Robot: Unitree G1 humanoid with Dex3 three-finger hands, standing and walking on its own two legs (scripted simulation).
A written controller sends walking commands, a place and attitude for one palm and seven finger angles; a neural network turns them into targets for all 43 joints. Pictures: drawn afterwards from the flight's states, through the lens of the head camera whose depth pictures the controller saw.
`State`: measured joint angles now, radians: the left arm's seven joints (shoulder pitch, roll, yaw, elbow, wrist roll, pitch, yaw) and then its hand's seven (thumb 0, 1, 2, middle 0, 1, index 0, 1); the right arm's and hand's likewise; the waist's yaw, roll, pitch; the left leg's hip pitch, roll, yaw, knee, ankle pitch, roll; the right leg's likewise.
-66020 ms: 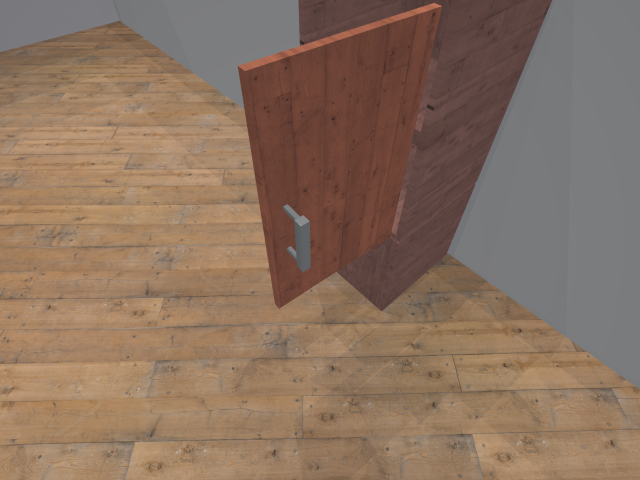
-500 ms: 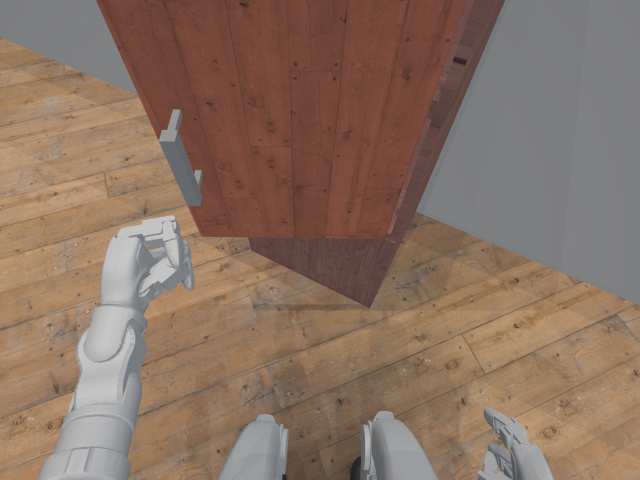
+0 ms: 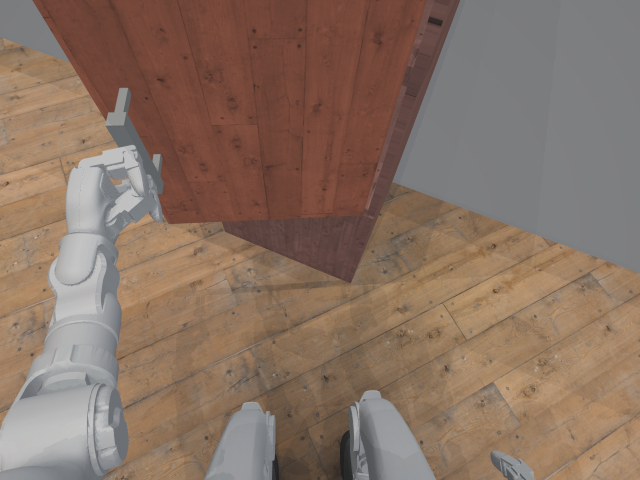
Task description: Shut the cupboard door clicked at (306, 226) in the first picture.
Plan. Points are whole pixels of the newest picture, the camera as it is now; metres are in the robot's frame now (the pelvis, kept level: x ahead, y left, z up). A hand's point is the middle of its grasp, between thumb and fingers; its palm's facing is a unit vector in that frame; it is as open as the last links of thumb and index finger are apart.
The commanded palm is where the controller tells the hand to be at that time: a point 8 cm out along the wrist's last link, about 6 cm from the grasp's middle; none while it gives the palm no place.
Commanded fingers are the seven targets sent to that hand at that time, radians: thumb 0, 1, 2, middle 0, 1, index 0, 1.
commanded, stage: bring the fist close to the handle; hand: left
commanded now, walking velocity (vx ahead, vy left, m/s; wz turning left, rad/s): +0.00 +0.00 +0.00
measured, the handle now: (140, 145) +0.53 +0.22 +0.04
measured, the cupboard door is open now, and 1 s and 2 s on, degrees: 28 19 5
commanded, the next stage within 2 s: push the door shut along its arc in 0.24 s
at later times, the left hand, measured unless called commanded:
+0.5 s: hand (152, 196) +0.45 +0.20 +0.04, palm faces +0.01 -1.00 -0.03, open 3.1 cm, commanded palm +0.44 +0.24 +0.04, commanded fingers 0.00 0.90 0.90 -1.30 -1.50 -1.30 -1.50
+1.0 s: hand (155, 163) +0.50 +0.20 +0.04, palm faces -0.12 -0.99 -0.03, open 3.4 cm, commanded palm +0.51 +0.22 +0.04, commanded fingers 0.00 0.90 0.90 -1.30 -1.50 -1.30 -1.50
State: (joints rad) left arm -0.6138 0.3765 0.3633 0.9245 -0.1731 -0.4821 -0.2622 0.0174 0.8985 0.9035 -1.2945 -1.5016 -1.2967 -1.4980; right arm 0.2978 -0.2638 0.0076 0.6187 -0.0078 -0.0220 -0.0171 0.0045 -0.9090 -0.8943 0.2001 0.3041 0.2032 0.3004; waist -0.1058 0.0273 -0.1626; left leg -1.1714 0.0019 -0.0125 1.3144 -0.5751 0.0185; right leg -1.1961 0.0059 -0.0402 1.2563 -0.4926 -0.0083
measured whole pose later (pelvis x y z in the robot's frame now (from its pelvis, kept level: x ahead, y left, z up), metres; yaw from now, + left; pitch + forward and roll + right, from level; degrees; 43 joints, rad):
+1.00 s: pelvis -0.01 +0.00 -0.02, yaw +0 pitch +28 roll -4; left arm -0.94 0.57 0.34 1.19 -0.13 -0.43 -0.40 0.03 0.97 1.01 -1.30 -1.50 -1.30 -1.50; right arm 0.32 -0.28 0.04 0.65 -0.01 -0.01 -0.02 0.00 -0.91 -0.89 0.20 0.30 0.20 0.30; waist -0.17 0.04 -0.14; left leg -1.31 0.00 -0.06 1.39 -0.57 0.02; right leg -1.30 0.01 -0.09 1.29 -0.48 -0.01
